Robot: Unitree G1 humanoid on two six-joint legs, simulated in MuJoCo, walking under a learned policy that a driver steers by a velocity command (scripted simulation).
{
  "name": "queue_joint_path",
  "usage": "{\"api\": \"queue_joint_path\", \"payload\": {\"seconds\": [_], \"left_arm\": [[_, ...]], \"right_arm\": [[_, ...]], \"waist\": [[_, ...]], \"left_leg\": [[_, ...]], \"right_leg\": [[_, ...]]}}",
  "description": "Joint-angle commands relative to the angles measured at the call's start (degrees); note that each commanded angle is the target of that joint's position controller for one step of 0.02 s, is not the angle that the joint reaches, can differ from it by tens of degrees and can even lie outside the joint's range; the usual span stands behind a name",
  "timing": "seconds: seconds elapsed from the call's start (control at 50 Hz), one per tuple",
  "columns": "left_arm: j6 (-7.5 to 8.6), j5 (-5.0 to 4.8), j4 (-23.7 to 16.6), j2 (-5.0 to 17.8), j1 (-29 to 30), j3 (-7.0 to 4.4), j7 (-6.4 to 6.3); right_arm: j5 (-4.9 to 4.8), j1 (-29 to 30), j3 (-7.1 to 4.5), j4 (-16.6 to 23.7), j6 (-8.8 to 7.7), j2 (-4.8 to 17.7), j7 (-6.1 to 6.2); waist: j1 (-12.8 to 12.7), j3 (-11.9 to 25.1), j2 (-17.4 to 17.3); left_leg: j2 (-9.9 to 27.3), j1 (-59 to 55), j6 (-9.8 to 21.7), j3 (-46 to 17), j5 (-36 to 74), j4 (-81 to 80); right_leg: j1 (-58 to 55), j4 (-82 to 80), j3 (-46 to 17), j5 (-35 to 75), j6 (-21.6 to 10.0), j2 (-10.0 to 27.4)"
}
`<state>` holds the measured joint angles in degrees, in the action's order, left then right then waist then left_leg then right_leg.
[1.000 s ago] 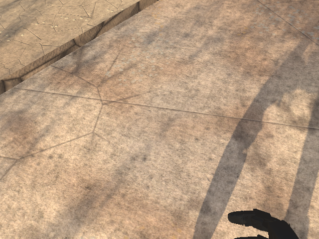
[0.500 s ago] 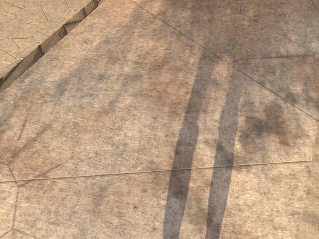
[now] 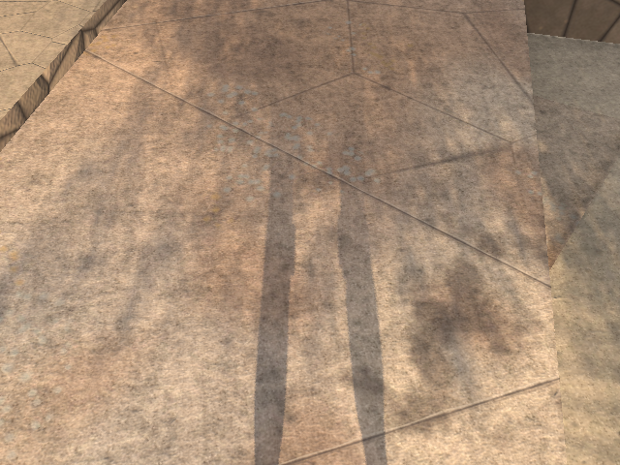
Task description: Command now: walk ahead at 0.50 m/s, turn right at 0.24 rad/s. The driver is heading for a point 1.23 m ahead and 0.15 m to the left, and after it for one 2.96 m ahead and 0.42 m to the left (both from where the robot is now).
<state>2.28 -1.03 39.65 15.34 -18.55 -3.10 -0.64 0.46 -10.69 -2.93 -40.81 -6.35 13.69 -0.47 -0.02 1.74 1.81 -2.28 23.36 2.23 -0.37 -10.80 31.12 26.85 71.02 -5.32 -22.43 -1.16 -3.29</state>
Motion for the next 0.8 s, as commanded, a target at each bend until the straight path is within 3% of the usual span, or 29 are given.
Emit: {"api": "queue_joint_path", "payload": {"seconds": [0.02, 0.06, 0.14, 0.26, 0.3, 0.34, 0.36, 0.38, 0.4, 0.42, 0.44, 0.46, 0.48, 0.5, 0.54, 0.6, 0.68, 0.8], "left_arm": [[1.4, 0.75, -7.0, 3.6, 4.6, -0.98, 0.19], [1.16, 0.66, -6.4, 2.1, 3.9, -0.53, 0.33], [1.67, 0.81, -7.4, -0.1, 11.2, 0.8, 0.58], [2.26, -0.5, -9.5, 1.0, 20.7, 0.51, 1.72], [2.62, -0.55, -10.1, 1.5, 21.5, 0.21, 2.15], [2.74, 0.0, -8.3, 3.1, 15.2, -0.98, 1.96], [2.65, 0.44, -6.5, 5.9, 7.5, -2.31, 1.39], [2.38, 1.76, -5.2, 10.5, -3.1, -3.54, 0.72], [2.07, 1.23, -3.9, 12.8, -6.0, -4.14, 1.07], [1.87, 0.57, -3.7, 8.2, -5.5, -2.92, 1.15], [1.8, 0.42, -4.1, 6.4, -2.0, -2.17, 1.18], [1.76, 0.77, -4.4, 5.4, 1.3, -1.77, 1.4], [1.88, 1.05, -4.5, 4.4, 3.6, -1.41, 1.75], [2.13, 1.33, -4.3, 3.5, 5.1, -1.12, 1.94], [2.9, 1.05, -3.5, 3.8, 6.0, -1.32, 1.99], [3.55, 1.35, -1.4, 5.6, 4.3, -2.0, 1.39], [3.55, 1.13, 0.8, 7.8, 1.9, -2.6, 0.84], [2.31, -0.06, 4.1, 9.7, -0.6, -3.66, 0.33]], "right_arm": [[0.29, -3.1, -1.22, 1.6, -0.05, 5.0, 0.18], [-0.34, -3.6, -1.29, 0.2, -0.17, 5.2, 0.15], [-1.12, -5.3, -2.23, -1.9, 0.6, 8.9, 0.75], [-2.04, -10.8, -2.39, -4.6, 1.69, 10.8, 0.27], [-2.2, -11.2, -2.55, -5.2, 2.21, 11.4, 0.28], [-2.44, -10.2, -2.56, -5.3, 2.53, 11.9, 0.44], [-2.14, -9.4, -2.13, -5.0, 2.26, 10.7, 0.47], [-0.99, -8.0, -0.73, -2.7, 1.55, 6.7, 0.57], [-1.03, -11.3, 0.3, -1.7, 0.41, 4.4, 0.49], [-1.97, -8.7, -1.09, -2.0, 0.04, 9.2, 0.22], [-2.34, -5.3, -1.34, -1.1, -0.08, 10.0, -0.05], [-1.67, -3.4, -1.21, -0.9, 0.02, 8.8, 0.03], [-0.92, -2.9, -1.38, -0.7, 0.34, 8.4, 0.04], [-0.83, -3.7, -1.41, -0.8, 0.84, 7.5, 0.0], [-0.93, -4.5, -1.09, -1.0, 1.9, 5.8, 0.08], [-0.86, 0.1, -0.55, 0.0, 2.63, 4.7, 0.13], [-1.41, 6.7, -0.07, 1.8, 2.61, 4.0, -0.83], [-1.45, 12.4, -0.49, 5.7, 3.02, 5.2, -2.39]], "waist": [[0.6, -0.2, -7.0], [-0.3, 0.1, -8.0], [1.6, -0.1, -6.6], [5.6, -1.9, -6.9], [5.1, -2.2, -7.4], [1.1, 0.8, -7.0], [-2.6, 5.4, -6.0], [-6.7, 14.2, 1.3], [-5.7, 17.3, 14.7], [-6.7, 13.1, 9.3], [-5.6, 7.1, 6.4], [-4.1, 4.0, 2.6], [-2.3, 1.2, 2.0], [-0.4, 0.2, 2.8], [1.2, -0.3, 3.6], [0.2, -1.7, 1.9], [-2.4, -2.7, 1.7], [-3.7, -5.1, 1.6]], "left_leg": [[15.2, -13.5, 10.7, -21.4, -1.5, -17.5], [13.8, -11.7, 11.2, -17.0, 4.7, -18.7], [13.0, -10.9, 10.6, -10.6, 10.8, -19.7], [14.8, -16.2, 9.6, -10.4, 9.2, -17.1], [15.7, -18.1, 8.9, -11.1, 11.0, -14.6], [13.8, -17.0, 7.0, -9.1, 20.7, -7.8], [11.2, -12.7, 5.2, -6.0, 25.0, 1.5], [6.5, 1.7, 1.8, -1.2, 13.3, 20.4], [0.9, 19.5, -0.4, -1.3, -19.4, 34.7], [3.8, 25.9, -0.7, -4.7, -19.6, 41.4], [6.1, 27.0, -0.5, -3.9, -14.2, 42.1], [7.6, 24.8, -0.8, -3.3, -10.1, 40.1], [8.8, 22.6, -1.3, -3.4, -7.5, 37.4], [9.6, 19.5, -1.7, -3.7, -6.0, 35.9], [9.8, 17.8, -2.8, -3.0, -3.5, 33.3], [10.1, 18.4, -3.4, -3.3, 5.0, 24.5], [8.4, 15.4, -2.3, -2.6, 13.8, 12.4], [6.9, 16.4, 1.0, -0.9, 6.6, 5.2]], "right_leg": [[15.6, -1.0, -1.0, 4.9, -0.1, 6.8], [13.5, -6.4, 1.1, 5.4, 0.4, 7.2], [9.6, -22.8, 3.4, 14.5, 1.2, 7.5], [5.4, -37.5, 5.0, 18.2, 0.6, 5.3], [3.0, -41.0, 5.7, 15.3, -0.8, 4.3], [-8.9, -46.2, 7.7, 16.1, -3.0, 2.1], [-21.0, -46.1, 4.6, 17.3, -5.4, 4.5], [-39.6, -45.1, -10.5, 18.2, -10.8, 17.0], [-49.2, -50.5, -31.3, 11.8, -18.3, 26.2], [-46.6, -52.3, -31.2, 6.1, -17.5, 24.8], [-39.9, -53.3, -23.7, 7.7, -15.5, 22.5], [-32.9, -55.1, -19.2, 10.8, -14.4, 19.9], [-27.0, -57.1, -16.3, 14.6, -13.9, 18.2], [-22.6, -58.8, -13.8, 17.2, -13.5, 16.8], [-18.8, -61.0, -9.1, 21.7, -13.6, 16.0], [-17.8, -62.5, -2.7, 25.4, -12.5, 15.4], [-19.2, -62.9, 3.2, 25.1, -10.2, 15.5], [-29.0, -58.9, 6.5, 26.3, -7.5, 19.4]]}}
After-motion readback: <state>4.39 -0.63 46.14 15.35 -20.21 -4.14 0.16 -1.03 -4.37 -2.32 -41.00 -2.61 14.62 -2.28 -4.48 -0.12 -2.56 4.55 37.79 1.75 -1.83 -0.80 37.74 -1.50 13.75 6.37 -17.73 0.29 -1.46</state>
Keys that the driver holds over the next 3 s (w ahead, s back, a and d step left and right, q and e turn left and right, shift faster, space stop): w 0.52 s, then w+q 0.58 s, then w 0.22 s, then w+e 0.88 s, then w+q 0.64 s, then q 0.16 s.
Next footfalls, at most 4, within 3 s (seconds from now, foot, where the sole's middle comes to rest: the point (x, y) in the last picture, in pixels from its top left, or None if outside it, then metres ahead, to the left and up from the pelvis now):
0.36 right None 0.31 -0.14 -0.77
0.88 left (252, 429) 0.58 0.14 -0.77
1.42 right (302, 307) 0.90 0.03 -0.77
1.88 left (204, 249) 1.09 0.30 -0.77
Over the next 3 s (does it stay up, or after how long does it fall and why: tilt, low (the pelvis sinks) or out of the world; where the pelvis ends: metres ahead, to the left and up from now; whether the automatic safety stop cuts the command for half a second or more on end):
stays up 1.50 0.17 -0.01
